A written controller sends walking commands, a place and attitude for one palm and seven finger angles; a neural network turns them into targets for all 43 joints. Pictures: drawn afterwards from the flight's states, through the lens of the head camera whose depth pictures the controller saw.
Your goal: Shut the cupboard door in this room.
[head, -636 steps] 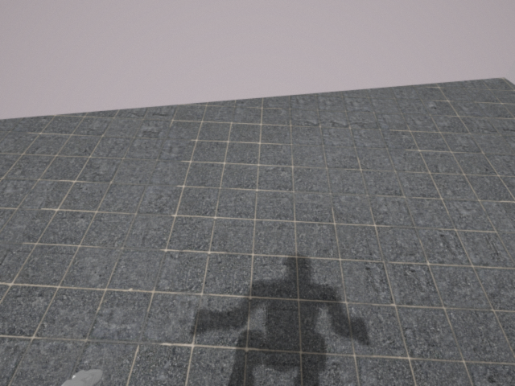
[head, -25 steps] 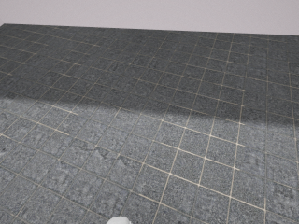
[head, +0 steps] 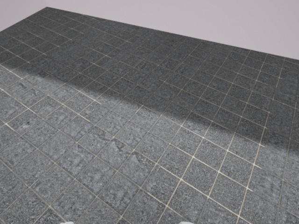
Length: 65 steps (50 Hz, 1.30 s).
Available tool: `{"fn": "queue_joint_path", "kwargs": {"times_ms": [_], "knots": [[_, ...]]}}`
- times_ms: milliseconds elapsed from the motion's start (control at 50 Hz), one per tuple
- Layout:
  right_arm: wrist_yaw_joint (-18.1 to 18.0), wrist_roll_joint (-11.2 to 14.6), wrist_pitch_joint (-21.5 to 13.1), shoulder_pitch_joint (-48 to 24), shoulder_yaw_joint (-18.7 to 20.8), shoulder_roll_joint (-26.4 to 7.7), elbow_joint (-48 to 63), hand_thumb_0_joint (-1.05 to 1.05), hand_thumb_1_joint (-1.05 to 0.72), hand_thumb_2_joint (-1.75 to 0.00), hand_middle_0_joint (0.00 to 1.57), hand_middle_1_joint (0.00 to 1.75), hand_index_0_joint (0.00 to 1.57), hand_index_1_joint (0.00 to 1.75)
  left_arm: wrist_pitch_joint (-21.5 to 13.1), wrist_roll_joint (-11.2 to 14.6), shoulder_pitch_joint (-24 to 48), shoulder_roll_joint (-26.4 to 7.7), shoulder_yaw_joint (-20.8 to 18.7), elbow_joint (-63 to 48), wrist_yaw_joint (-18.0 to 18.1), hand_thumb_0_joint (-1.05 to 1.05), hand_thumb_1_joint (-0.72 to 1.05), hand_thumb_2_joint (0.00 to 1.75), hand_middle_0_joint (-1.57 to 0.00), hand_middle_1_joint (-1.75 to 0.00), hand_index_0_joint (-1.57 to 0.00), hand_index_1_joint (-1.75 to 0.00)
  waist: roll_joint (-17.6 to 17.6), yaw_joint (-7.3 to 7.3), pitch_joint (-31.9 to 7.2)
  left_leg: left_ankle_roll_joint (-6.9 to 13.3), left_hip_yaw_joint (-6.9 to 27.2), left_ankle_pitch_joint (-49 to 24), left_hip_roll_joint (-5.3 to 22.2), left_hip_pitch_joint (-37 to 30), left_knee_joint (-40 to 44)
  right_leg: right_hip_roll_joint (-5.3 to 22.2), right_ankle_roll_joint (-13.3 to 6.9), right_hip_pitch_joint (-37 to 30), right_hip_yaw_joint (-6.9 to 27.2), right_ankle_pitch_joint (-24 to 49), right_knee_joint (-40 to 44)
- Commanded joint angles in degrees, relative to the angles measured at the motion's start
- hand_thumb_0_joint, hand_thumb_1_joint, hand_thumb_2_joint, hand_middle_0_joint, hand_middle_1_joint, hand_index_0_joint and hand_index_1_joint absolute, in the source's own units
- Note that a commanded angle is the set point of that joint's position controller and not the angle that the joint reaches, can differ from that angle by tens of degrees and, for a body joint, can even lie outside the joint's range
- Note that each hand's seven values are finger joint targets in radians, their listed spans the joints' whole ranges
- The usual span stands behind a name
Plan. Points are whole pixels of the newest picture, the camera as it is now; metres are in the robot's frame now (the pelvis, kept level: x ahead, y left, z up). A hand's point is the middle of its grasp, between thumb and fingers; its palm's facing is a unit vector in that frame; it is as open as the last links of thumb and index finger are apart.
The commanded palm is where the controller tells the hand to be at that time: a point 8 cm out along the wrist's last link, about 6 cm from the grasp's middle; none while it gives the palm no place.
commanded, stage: turn or walk to find it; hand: left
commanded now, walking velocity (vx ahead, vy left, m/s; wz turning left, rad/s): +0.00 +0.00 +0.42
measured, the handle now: out of the picture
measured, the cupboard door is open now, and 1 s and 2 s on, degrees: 84 84 84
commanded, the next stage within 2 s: none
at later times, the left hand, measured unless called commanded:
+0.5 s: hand out of the picture -0.02 +0.16 -0.16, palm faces +0.24 -0.94 -0.26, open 7.4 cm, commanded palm none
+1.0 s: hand out of the picture -0.06 +0.20 -0.16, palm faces +0.42 -0.87 -0.27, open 7.4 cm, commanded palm none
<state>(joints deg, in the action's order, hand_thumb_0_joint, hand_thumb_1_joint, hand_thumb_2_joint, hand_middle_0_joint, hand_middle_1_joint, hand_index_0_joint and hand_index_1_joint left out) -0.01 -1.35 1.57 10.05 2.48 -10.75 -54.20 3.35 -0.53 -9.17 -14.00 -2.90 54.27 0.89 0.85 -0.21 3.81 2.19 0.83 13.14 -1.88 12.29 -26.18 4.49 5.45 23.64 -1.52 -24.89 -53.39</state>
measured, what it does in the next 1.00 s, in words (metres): steps on the spot, turning left: right foot, then left foot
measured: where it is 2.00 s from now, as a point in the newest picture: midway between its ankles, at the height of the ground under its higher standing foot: outside the picture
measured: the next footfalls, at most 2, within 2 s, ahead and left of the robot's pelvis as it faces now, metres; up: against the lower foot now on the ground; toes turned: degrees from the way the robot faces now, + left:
right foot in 0.12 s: +0.04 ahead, -0.14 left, +0.00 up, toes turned -1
left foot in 0.62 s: -0.06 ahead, +0.11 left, +0.00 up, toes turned +21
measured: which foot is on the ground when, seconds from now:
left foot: down 0.00-0.14, up 0.16-0.60, down 0.62-1.00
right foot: up 0.00-0.10, down 0.12-0.60, up 0.62-1.00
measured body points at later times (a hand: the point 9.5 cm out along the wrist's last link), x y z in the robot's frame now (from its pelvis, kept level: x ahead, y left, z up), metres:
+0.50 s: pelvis -0.03 -0.04 +0.00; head +0.00 -0.05 +0.45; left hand -0.04 +0.21 -0.14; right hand +0.06 -0.29 -0.16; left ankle -0.10 +0.11 -0.69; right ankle +0.00 -0.13 -0.74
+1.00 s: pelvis -0.06 -0.02 +0.00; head -0.02 -0.02 +0.44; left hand -0.08 +0.25 -0.14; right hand +0.11 -0.22 -0.16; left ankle -0.10 +0.09 -0.74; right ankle -0.02 -0.14 -0.72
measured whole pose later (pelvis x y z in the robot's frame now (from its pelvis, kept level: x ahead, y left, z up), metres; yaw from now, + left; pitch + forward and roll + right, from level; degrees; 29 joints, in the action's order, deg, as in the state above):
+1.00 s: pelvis -0.06 -0.02 +0.00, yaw +25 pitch +0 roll +1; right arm 0.0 -1.6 2.1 10.1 3.1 -11.4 -54.3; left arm 2.6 -0.2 -8.5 -12.9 -2.6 53.4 0.8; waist -0.7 -1.0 4.0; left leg 0.4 3.0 13.6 -2.0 15.0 -28.2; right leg 2.8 4.4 19.7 -2.2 -24.3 -43.4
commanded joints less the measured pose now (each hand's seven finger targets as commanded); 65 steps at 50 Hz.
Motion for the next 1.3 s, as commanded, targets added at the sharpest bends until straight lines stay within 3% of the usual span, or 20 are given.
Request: {"fn": "queue_joint_path", "kwargs": {"times_ms": [0, 80, 120, 140, 180, 240, 460, 540, 560, 580, 600, 660, 720, 880, 980, 1000, 1040, 1080, 1120, 1280], "knots": [[-0.70, -0.19, -0.48, 1.95, 3.47, -12.48, 3.17, 0.00, -0.90, -0.90, 0.20, 0.30, 0.20, 0.30, -1.81, 0.12, 0.52, -3.21, -0.90, -5.31, 0.29, 0.00, 0.90, 0.90, -0.20, -0.30, -0.20, -0.30, -10.50, -1.27, -5.13, 7.64, 15.96, -25.34, 14.71, -3.80, 4.98, -1.64, -0.92, -1.75, -0.66, -0.94, 9.45], [-0.37, 0.50, -0.38, 0.86, 3.56, -10.73, 3.70, 0.00, -0.90, -0.90, 0.20, 0.30, 0.20, 0.30, -3.17, 0.11, -6.09, -5.08, -1.44, -3.88, 0.67, 0.00, 0.90, 0.90, -0.20, -0.30, -0.20, -0.30, -5.11, 2.12, -7.38, 2.90, 14.94, -15.82, 9.87, 5.75, -2.12, -0.65, -2.02, -18.68, -0.40, 14.18, 31.55], [0.07, 0.84, -0.42, 0.73, 2.88, -5.97, 6.00, 0.00, -0.90, -0.90, 0.20, 0.30, 0.20, 0.30, -3.77, -1.03, -7.73, -12.67, -2.66, -4.35, 1.14, 0.00, 0.90, 0.90, -0.20, -0.30, -0.20, -0.30, 15.49, 3.26, -6.13, -3.75, 1.81, 19.88, -2.15, 20.82, -23.17, 22.56, -12.20, -23.18, 20.08, 23.04, 37.41], [-0.08, 0.15, 0.86, 1.21, 3.63, -8.86, 4.96, 0.00, -0.90, -0.90, 0.20, 0.30, 0.20, 0.30, -3.92, -0.30, -6.27, -11.76, -2.94, -5.18, 1.25, 0.00, 0.90, 0.90, -0.20, -0.30, -0.20, -0.30, 16.07, 3.07, -5.41, -3.45, 5.47, 20.44, 0.51, 18.67, -32.84, 23.14, -14.54, -14.69, 19.85, 16.57, 39.57], [0.55, 0.01, 1.81, 1.77, 3.93, -8.20, 2.75, 0.00, -0.90, -0.90, 0.20, 0.30, 0.20, 0.30, -3.36, -0.37, 0.20, -8.37, -2.17, -6.62, 1.30, 0.00, 0.90, 0.90, -0.20, -0.30, -0.20, -0.30, 6.58, -0.07, 0.13, -3.60, 4.89, 13.24, 2.23, 18.83, -42.98, 17.56, -13.18, -8.03, 13.17, 8.26, 40.22], [1.06, -0.11, 1.94, 5.62, 3.45, -7.12, 0.81, 0.00, -0.90, -0.90, 0.20, 0.30, 0.20, 0.30, -4.07, -0.37, 1.13, -5.93, -1.31, -6.76, 1.12, 0.00, 0.90, 0.90, -0.20, -0.30, -0.20, -0.30, 8.69, -1.25, -1.40, -5.42, 2.37, 6.75, 2.93, 19.34, -44.80, 12.76, -10.89, -11.54, 3.58, 15.54, 37.86], [0.88, 0.91, 0.98, -2.29, 1.88, -5.48, 2.34, 0.00, -0.90, -0.90, 0.20, 0.30, 0.20, 0.30, -3.52, -1.36, -7.04, -9.90, -2.68, -2.11, 0.97, 0.00, 0.90, 0.90, -0.20, -0.30, -0.20, -0.30, 10.51, 3.30, -4.30, -5.75, -3.73, 15.05, 3.84, 11.88, -20.51, 16.88, -14.05, -18.50, 1.02, 29.03, 32.99], [0.47, 0.94, -0.12, 2.80, 1.71, -6.20, 1.19, 0.00, -0.90, -0.90, 0.20, 0.30, 0.20, 0.30, -2.90, -0.76, -5.47, -10.18, -2.97, -1.56, 0.78, 0.00, 0.90, 0.90, -0.20, -0.30, -0.20, -0.30, 9.34, 0.09, -7.36, -4.58, -6.31, 3.37, 2.86, -0.20, -2.11, 15.19, -9.75, -14.73, -3.83, 29.56, 25.15], [0.63, 0.87, -0.62, 4.45, 2.11, -8.34, 1.00, 0.00, -0.90, -0.90, 0.20, 0.30, 0.20, 0.30, -2.53, -0.29, -5.36, -8.76, -2.73, -1.71, 0.66, 0.00, 0.90, 0.90, -0.20, -0.30, -0.20, -0.30, 2.83, -1.15, -8.16, -3.61, -3.08, -2.91, 5.56, -7.61, 4.87, 12.95, -6.91, -8.71, -6.10, 23.26, 18.48], [0.43, 0.25, -1.13, 5.66, 3.50, -14.25, 1.57, 0.00, -0.90, -0.90, 0.20, 0.30, 0.20, 0.30, -2.10, 0.11, -6.27, -5.07, -2.24, -3.56, 0.32, 0.00, 0.90, 0.90, -0.20, -0.30, -0.20, -0.30, -14.14, -1.91, -8.23, 1.67, 14.73, -15.01, 19.24, -13.56, 8.22, 5.45, -2.36, 5.07, -9.48, 3.19, 6.98], [0.18, 0.22, -0.48, 7.39, 4.07, -17.83, 1.31, 0.00, -0.90, -0.90, 0.20, 0.30, 0.20, 0.30, -1.65, -0.41, -2.78, -3.70, -1.13, -5.40, 0.26, 0.00, 0.90, 0.90, -0.20, -0.30, -0.20, -0.30, -17.41, -3.44, -6.35, 7.54, 19.77, -23.63, 26.44, -9.66, 9.25, 2.74, -1.55, 8.53, -6.34, -11.73, -1.72], [-1.04, 0.11, -0.60, 0.69, 2.87, -13.14, 1.96, 0.00, -0.90, -0.90, 0.20, 0.30, 0.20, 0.30, -0.88, -0.48, 0.06, -5.10, -1.90, -3.43, -0.09, 0.00, 0.90, 0.90, -0.20, -0.30, -0.20, -0.30, -13.38, -1.17, -1.62, 6.53, 13.42, -14.45, 19.21, -1.85, 9.93, 2.97, -1.52, 9.24, 0.14, -1.75, -10.84], [-1.10, 0.26, -1.26, -0.24, 2.33, -12.00, 2.67, 0.00, -0.90, -0.90, 0.20, 0.30, 0.20, 0.30, -1.25, -0.46, -2.49, -4.77, -1.67, -1.91, -0.34, 0.00, 0.90, 0.90, -0.20, -0.30, -0.20, -0.30, -8.83, -0.14, -3.11, 6.06, 9.46, -23.19, 15.50, -4.63, 8.04, 1.88, -0.68, 7.44, -0.31, 1.83, -10.00], [-0.84, -0.06, -0.74, 2.51, 3.30, -12.47, 2.66, 0.00, -0.90, -0.90, 0.20, 0.30, 0.20, 0.30, -1.65, -0.02, 0.69, -3.42, -1.01, -4.83, 0.09, 0.00, 0.90, 0.90, -0.20, -0.30, -0.20, -0.30, -9.28, -1.82, -5.56, 8.07, 14.57, -25.50, 15.83, -7.43, 5.49, -0.40, -0.51, 3.45, -0.06, -1.78, 3.52], [-0.55, 0.15, -0.25, -0.23, 3.67, -12.03, 3.76, 0.00, -0.90, -0.90, 0.20, 0.30, 0.20, 0.30, -2.69, 0.27, -5.40, -3.69, -1.19, -3.77, 0.39, 0.00, 0.90, 0.90, -0.20, -0.30, -0.20, -0.30, -8.70, 1.36, -7.02, 5.16, 16.16, -21.66, 12.09, 1.57, 0.51, -2.66, -1.62, -12.31, -1.84, 8.95, 24.20], [-0.38, 0.55, -0.35, -0.39, 3.53, -10.82, 3.99, 0.00, -0.90, -0.90, 0.20, 0.30, 0.20, 0.30, -3.24, 0.03, -7.77, -5.20, -1.44, -3.26, 0.57, 0.00, 0.90, 0.90, -0.20, -0.30, -0.20, -0.30, -5.32, 2.46, -8.07, 2.49, 14.34, -15.06, 9.30, 5.46, -3.27, -0.19, -2.06, -18.52, -0.25, 14.32, 31.99], [0.02, 0.76, -0.27, -0.32, 2.93, -6.31, 6.19, 0.00, -0.90, -0.90, 0.20, 0.30, 0.20, 0.30, -3.85, -1.01, -8.46, -12.75, -2.67, -4.04, 1.01, 0.00, 0.90, 0.90, -0.20, -0.30, -0.20, -0.30, 15.04, 3.22, -6.58, -3.73, 2.28, 20.55, -2.08, 20.53, -24.84, 22.76, -12.64, -22.24, 19.85, 25.28, 36.80], [0.02, 0.25, 1.23, -1.30, 3.78, -8.47, 4.39, 0.00, -0.90, -0.90, 0.20, 0.30, 0.20, 0.30, -3.85, -0.43, -4.54, -9.63, -2.63, -5.04, 1.32, 0.00, 0.90, 0.90, -0.20, -0.30, -0.20, -0.30, 10.92, 1.82, -2.48, -3.53, 5.78, 17.67, 1.02, 19.65, -40.15, 19.84, -14.76, -12.88, 17.14, 21.59, 37.88], [0.73, 0.03, 1.47, 1.68, 3.50, -7.30, 1.95, 0.00, -0.90, -0.90, 0.20, 0.30, 0.20, 0.30, -4.16, -0.37, -0.42, -6.39, -1.54, -5.99, 1.06, 0.00, 0.90, 0.90, -0.20, -0.30, -0.20, -0.30, 5.92, -0.71, -1.39, -4.65, 4.12, 10.42, 2.32, 20.05, -44.12, 14.05, -12.23, -13.26, 7.13, 25.06, 35.34], [0.85, 0.31, 1.71, -1.33, 2.45, -6.20, 1.55, 0.00, -0.90, -0.90, 0.20, 0.30, 0.20, 0.30, -4.24, -0.90, -6.14, -7.78, -1.97, -3.34, 1.13, 0.00, 0.90, 0.90, -0.20, -0.30, -0.20, -0.30, 7.82, 1.73, -2.49, -6.73, -0.43, 11.31, 3.99, 17.92, -34.11, 15.05, -13.04, -18.71, 0.95, 32.31, 34.07]]}}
